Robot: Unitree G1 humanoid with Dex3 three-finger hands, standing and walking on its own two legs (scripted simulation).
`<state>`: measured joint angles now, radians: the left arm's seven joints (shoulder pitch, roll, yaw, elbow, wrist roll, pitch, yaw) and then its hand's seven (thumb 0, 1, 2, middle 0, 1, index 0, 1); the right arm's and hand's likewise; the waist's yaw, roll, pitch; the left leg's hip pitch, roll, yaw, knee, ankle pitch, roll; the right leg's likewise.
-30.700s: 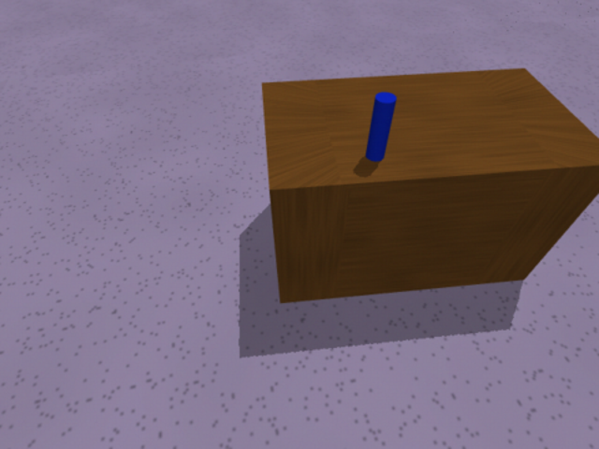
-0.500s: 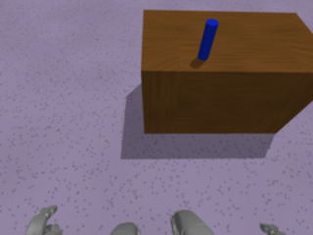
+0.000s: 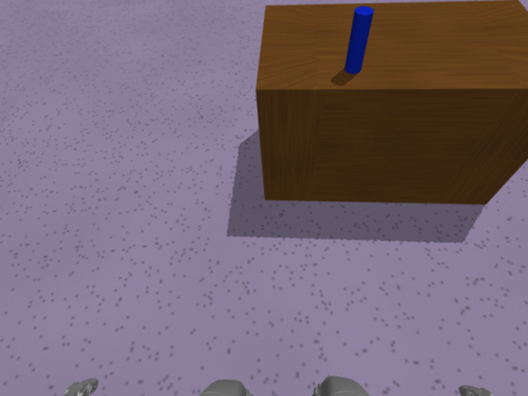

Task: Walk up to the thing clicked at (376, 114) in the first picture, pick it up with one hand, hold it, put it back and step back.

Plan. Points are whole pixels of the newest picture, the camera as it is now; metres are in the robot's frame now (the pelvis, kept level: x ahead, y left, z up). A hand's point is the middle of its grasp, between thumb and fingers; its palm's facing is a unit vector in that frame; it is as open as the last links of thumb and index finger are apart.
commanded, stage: step back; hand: right
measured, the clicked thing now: (358, 42) +1.04 -0.24 -0.07
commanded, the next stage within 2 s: stand in 1.42 s
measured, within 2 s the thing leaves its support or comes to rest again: neither
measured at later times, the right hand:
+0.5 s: hand out of the picture +0.03 -0.25 -0.13, palm faces -0.06 +0.93 -0.37, open 7.4 cm
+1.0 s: hand out of the picture +0.08 -0.21 -0.15, palm faces +0.03 +0.94 -0.33, open 7.4 cm
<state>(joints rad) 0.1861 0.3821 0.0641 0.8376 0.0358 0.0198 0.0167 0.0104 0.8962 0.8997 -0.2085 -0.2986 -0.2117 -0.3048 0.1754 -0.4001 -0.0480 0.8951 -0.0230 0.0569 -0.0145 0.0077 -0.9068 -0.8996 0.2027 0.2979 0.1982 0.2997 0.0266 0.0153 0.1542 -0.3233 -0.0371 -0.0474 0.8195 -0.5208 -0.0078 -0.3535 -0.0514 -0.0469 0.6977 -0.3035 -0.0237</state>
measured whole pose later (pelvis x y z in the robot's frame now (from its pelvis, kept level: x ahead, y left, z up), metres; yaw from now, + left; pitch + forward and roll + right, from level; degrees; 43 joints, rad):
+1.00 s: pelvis +0.01 +0.04 +0.01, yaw -1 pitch -2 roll +0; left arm 0.09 0.36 0.03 1.02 0.01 -0.02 0.00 0.01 0.90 0.90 -0.20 -0.30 -0.21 -0.30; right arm 0.14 -0.34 -0.03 1.05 -0.01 -0.01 0.00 0.01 -0.91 -0.90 0.20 0.30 0.20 0.30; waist -0.01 0.01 0.07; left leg -0.21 0.01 0.01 0.58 -0.34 -0.01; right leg -0.27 -0.03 0.00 0.59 -0.29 0.01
